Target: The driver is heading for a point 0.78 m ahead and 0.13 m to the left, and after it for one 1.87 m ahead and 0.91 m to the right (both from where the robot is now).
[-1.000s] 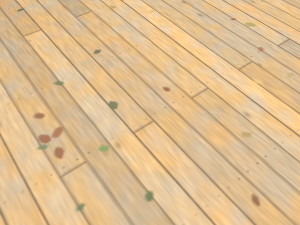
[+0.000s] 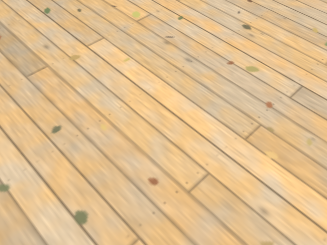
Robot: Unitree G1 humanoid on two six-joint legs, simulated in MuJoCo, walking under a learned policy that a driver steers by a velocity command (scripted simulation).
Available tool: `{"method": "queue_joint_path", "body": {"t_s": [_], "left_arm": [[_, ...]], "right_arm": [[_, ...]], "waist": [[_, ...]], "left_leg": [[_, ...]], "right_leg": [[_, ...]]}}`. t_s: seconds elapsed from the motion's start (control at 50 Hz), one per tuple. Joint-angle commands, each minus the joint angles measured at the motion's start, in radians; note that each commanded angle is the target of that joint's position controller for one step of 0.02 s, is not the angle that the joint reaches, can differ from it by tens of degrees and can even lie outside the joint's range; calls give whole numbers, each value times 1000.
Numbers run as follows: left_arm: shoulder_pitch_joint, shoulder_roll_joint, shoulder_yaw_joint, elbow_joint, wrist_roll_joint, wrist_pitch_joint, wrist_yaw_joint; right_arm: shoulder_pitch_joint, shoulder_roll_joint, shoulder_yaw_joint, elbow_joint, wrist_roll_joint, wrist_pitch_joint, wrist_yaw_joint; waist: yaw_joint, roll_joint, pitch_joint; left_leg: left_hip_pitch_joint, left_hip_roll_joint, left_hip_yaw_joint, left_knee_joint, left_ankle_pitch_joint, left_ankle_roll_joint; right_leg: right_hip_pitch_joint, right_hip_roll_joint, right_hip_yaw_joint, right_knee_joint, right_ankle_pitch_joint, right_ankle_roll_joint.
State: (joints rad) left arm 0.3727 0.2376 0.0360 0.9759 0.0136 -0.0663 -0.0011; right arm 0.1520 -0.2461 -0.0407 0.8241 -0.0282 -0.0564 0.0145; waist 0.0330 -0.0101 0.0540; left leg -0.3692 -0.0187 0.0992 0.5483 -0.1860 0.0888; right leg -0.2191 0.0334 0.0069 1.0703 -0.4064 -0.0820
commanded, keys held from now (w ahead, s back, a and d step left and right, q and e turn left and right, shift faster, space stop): w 0.58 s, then w+q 0.42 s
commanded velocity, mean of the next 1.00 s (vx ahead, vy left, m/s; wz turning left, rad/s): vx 0.50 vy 0.00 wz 0.13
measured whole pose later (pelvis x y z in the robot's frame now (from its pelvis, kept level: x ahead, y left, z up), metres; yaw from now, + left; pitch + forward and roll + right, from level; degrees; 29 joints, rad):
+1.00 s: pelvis +0.53 -0.01 -0.01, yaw +11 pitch +1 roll -1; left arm 0.41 0.19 0.04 1.05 0.03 -0.09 0.03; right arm 0.05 -0.20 -0.04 0.85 -0.03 -0.03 0.04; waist 0.04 0.01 0.06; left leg -0.50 0.00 0.13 0.60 -0.15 0.14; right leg 0.13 0.02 -0.25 0.30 -0.43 -0.02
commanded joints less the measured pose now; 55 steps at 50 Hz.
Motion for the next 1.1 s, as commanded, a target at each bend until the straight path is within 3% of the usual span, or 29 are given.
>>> {"method": "queue_joint_path", "body": {"t_s": [0.02, 0.04, 0.08, 0.14, 0.24, 0.34, 0.4, 0.42, 0.44, 0.46, 0.48, 0.5, 0.52, 0.54, 0.58, 0.6, 0.66, 0.7, 0.82, 0.9, 0.96, 1.0, 1.02, 1.04, 1.06, 1.08, 1.1], "left_arm": [[-6, 87, 20, -63, 12, -6, -7], [15, 72, 17, -53, 21, 7, -13], [1, 53, 14, -54, 24, 21, -23], [-118, 51, 12, -88, 24, 30, -30], [-315, 29, -3, -147, 15, 25, -34], [-422, 41, -5, -184, 12, 18, -30], [-371, 61, 6, -177, 13, 6, -23], [-281, 74, 15, -148, 14, 0, -16], [-116, 93, 29, -91, 21, -10, -7], [68, 163, 51, -49, 45, -19, 6], [136, 264, 79, -38, 52, -13, 8], [58, 215, 71, -46, 10, 0, 0], [-49, 166, 56, -62, 0, 0, -2], [-98, 108, 42, -64, 4, -7, -6], [-121, 52, 25, -42, 0, -21, 1], [-105, 49, 23, -33, 2, -29, 3], [-50, 83, 31, -5, -1, -51, 5], [-20, 83, 29, 5, 2, -53, 7], [40, 73, 20, 22, 2, -54, 16], [106, 82, 21, 50, 8, -44, 32], [83, 113, 28, 48, 12, -32, 42], [62, 141, 37, 37, 15, -16, 42], [42, 149, 39, 21, 9, -11, 39], [39, 98, 27, -31, -8, -15, 28], [15, 72, 28, -93, -11, -27, 9], [-96, 112, 34, -115, 4, -37, 4], [-95, 91, 26, -112, -9, -47, -1]], "right_arm": [[112, -88, -25, 11, 14, -11, -2], [115, -71, -19, 25, 15, -17, -4], [166, -80, -21, 55, 18, -34, -3], [220, -98, -25, 88, 22, -41, -4], [293, -90, -19, 128, 22, -39, -6], [356, -98, -19, 169, 11, -33, -19], [324, -115, -24, 178, 4, -27, -29], [308, -122, -25, 179, 3, -25, -29], [295, -118, -23, 178, 6, -21, -28], [289, -92, -12, 150, 15, -23, -25], [404, 9, 6, 129, 52, -23, -13], [336, -97, -22, 140, 24, -20, -21], [263, -96, -27, 115, 23, -24, -18], [223, -77, -22, 110, 22, -29, -14], [228, -48, -20, 119, -3, -6, -5], [245, -30, -18, 128, -4, 7, 2], [187, -24, -20, 114, -3, 31, 14], [107, -29, -22, 88, 0, 37, 17], [-82, -6, -5, 23, 4, 29, 26], [-172, -4, 1, -25, -1, 24, 31], [-118, -21, -9, -22, -5, 23, 27], [46, -57, -31, 24, -9, 19, 21], [197, -97, -53, 68, -19, 12, 15], [314, -207, -89, 79, -29, 13, -1], [261, -261, -100, 63, -4, 25, 1], [230, -238, -95, 67, 17, 34, -3], [173, -171, -77, 69, 19, 33, -10]], "waist": [[-29, 64, -25], [-10, 84, -30], [-3, 75, -32], [-17, 66, 11], [-62, 70, 41], [-88, 79, 54], [-46, 86, 31], [-7, 88, -16], [63, 57, -101], [124, -14, -223], [78, -256, -345], [68, -107, -302], [26, -68, -156], [5, -25, -89], [-50, -48, -41], [-59, -53, -48], [-65, -44, -14], [-50, -40, 18], [-8, -41, 53], [17, -42, 68], [-25, -74, 21], [-93, -90, -79], [-167, -57, -157], [-201, 85, -269], [-135, 234, -326], [-142, 72, -221], [-102, 23, -125]], "left_leg": [[264, 276, -377, -356, 27, 118], [222, 252, -321, -374, 78, 106], [210, 238, -269, -394, 180, 116], [235, 222, -216, -438, 198, 122], [289, 187, -142, -439, 300, 102], [418, 230, -135, -391, 412, 103], [473, 251, -121, -284, 636, 83], [472, 242, -109, -178, 759, 70], [419, 202, -72, 9, 767, 50], [227, 157, -41, 284, 500, 29], [-139, -38, 5, 672, -195, -20], [-231, -22, -148, 760, -309, -2], [-266, 30, -159, 746, -223, 5], [-240, 64, -155, 694, -159, 5], [-152, 104, -147, 599, -111, -14], [-123, 98, -145, 586, -102, -23], [-181, 106, -144, 542, -35, -40], [-255, 114, -147, 490, 41, -49], [-283, 97, -71, 223, 206, -49], [-285, 74, 0, 103, 153, -7], [-171, 4, 57, 65, 22, 52], [17, -67, 78, 29, -54, 104], [236, -60, 21, -51, -25, 145], [516, 184, -322, -88, -112, 243], [678, 381, -844, -246, -20, 375], [612, 344, -713, -265, -7, 337], [481, 330, -568, -285, 49, 288]], "right_leg": [[-327, -101, 47, 92, 113, -7], [-280, -111, 39, 66, 127, 5], [-278, -115, 18, 41, 152, 22], [-388, -143, -8, -53, 248, 50], [-410, -129, -56, -322, 395, 71], [-390, -95, -75, -467, 382, 39], [-281, -54, -87, -527, 271, -8], [-167, -21, -99, -555, 242, -28], [34, 1, -109, -617, 274, -56], [301, -167, 73, -627, 207, -109], [562, -456, 573, -728, 119, -251], [493, -428, 640, -792, 111, -234], [359, -392, 467, -802, 143, -206], [246, -348, 366, -838, 241, -180], [110, -265, 221, -884, 337, -121], [91, -261, 182, -897, 369, -115], [74, -254, 95, -951, 378, -108], [88, -248, 50, -978, 367, -96], [164, -233, -94, -977, 507, -61], [300, -269, -152, -908, 680, -57], [365, -287, -203, -745, 1070, -44], [353, -289, -229, -472, 1217, -37], [228, -271, -244, -240, 1070, -13], [-71, -200, -260, 119, 635, 29], [-414, 28, -110, 399, -125, 68], [-523, -55, 32, 396, -36, 53], [-508, -104, 22, 314, 61, 45]]}}
Velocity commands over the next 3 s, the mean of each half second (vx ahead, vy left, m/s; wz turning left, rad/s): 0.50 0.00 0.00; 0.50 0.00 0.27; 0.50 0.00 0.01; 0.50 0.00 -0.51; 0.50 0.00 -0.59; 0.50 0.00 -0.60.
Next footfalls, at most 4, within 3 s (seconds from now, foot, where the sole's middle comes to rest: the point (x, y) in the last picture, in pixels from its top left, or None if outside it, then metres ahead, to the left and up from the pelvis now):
0.44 right None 0.41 -0.11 -0.77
1.02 left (152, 195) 0.68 0.08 -0.77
1.58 right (170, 136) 1.00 0.01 -0.77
2.08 left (144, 89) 1.32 0.16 -0.77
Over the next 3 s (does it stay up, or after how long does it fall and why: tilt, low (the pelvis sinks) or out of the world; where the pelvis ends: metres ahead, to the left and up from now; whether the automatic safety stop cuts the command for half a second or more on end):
stays up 1.55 -0.13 0.01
